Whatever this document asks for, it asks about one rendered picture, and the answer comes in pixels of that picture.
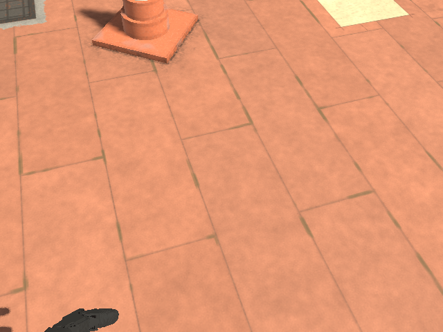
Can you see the robot left hand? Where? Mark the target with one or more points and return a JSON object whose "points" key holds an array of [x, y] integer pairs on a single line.
{"points": [[85, 321]]}

